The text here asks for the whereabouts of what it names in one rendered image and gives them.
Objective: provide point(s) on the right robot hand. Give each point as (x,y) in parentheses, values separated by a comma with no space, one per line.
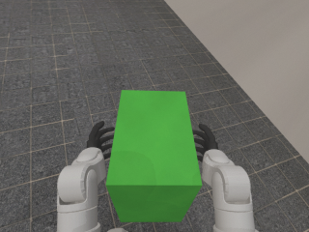
(208,143)

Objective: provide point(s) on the left robot hand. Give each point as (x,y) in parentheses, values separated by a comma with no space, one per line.
(95,140)

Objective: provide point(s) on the robot left forearm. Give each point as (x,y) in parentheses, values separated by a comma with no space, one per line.
(77,192)

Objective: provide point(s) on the robot right forearm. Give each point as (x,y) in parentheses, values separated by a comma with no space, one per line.
(231,193)

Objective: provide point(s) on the carton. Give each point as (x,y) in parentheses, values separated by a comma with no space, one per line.
(153,173)

